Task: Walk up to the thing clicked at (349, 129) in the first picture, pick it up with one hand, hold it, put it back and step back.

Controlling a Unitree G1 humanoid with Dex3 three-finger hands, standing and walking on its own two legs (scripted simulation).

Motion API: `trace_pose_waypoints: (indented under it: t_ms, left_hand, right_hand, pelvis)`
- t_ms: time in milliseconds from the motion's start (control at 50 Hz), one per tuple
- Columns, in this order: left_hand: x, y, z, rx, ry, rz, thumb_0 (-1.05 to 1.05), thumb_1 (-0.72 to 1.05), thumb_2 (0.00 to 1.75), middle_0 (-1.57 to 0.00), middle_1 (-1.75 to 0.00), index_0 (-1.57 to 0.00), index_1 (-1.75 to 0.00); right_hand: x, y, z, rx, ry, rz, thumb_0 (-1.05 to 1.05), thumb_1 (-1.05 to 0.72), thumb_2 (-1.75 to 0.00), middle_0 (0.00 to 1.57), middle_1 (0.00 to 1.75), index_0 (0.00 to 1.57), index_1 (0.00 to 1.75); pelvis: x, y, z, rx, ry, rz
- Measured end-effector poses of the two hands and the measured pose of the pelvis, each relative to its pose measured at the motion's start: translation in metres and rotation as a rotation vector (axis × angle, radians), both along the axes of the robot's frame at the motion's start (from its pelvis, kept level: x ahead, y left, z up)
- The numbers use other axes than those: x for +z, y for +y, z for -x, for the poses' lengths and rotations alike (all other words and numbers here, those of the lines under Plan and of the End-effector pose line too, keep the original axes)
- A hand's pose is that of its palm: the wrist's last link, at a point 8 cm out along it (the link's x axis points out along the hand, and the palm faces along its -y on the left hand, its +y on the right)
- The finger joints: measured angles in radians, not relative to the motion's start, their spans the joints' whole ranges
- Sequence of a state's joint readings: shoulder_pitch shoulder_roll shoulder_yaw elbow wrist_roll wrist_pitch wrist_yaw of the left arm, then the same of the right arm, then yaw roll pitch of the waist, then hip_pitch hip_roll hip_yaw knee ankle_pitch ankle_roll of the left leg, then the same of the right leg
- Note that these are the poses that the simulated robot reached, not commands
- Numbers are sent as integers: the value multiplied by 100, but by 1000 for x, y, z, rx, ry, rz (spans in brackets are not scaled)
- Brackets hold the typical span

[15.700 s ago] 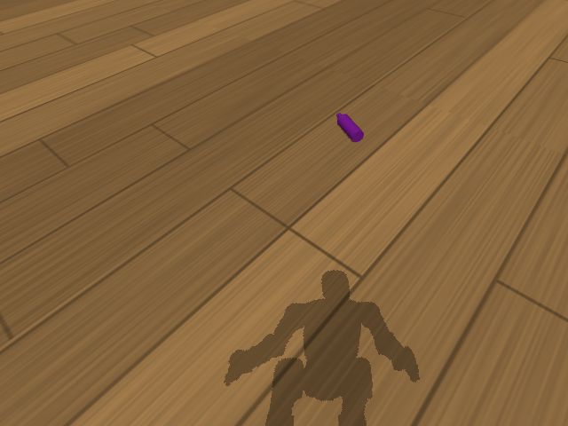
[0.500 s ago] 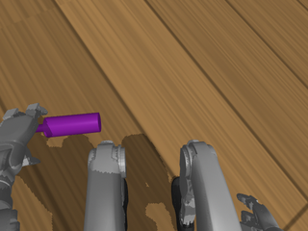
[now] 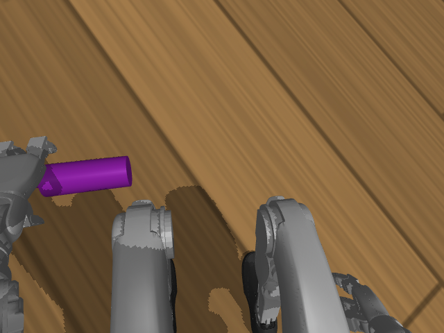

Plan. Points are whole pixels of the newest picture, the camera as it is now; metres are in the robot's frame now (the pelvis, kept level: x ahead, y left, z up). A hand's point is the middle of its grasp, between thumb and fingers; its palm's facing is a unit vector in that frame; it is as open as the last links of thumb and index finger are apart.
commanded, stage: rise first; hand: left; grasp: from above
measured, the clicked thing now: (75, 177) +0.40 +0.35 -0.31
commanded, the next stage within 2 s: none
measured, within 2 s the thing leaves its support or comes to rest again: neither
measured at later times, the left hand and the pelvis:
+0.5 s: hand (40, 185) +0.36 +0.37 -0.18, palm faces -0.43 -0.12 -0.90, open 14.2 cm; pelvis +0.00 +0.00 -0.02, yaw -1 degrees
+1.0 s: hand (42, 182) +0.37 +0.37 -0.19, palm faces -0.43 -0.12 -0.89, open 14.3 cm; pelvis +0.00 +0.00 -0.02, yaw -1 degrees
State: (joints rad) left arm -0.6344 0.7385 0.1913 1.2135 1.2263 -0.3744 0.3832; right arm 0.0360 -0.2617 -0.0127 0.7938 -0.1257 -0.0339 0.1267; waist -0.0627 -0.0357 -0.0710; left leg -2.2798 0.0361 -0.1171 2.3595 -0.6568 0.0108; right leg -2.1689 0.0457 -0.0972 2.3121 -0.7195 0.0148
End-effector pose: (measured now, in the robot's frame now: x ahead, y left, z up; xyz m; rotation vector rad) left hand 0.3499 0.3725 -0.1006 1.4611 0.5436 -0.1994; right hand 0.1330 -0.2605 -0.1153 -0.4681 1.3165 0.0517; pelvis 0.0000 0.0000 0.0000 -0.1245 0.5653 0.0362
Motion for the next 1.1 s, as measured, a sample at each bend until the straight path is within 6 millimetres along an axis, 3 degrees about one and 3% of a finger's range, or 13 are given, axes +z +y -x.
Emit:
trace_pose_waypoints:
  t_ms: [320, 1100]
  left_hand:
    - [-15, -3, -8, -7, -30, 2, 0, -53, 101, -7, -101, -7, -101]
    - [-33, 3, -24, 16, -29, 6, 0, -57, 105, -9, -99, -6, -102]
  right_hand:
    - [-11, -12, 11, -7, 32, 30, 0, -90, -90, 21, 30, 20, 30]
    - [-12, -9, 28, 12, 60, 47, 0, -90, -89, 21, 30, 20, 30]
  pelvis:
    - [-16, -3, -1, -12, -14, -4]
    - [-27, -1, -1, -21, -40, 14]
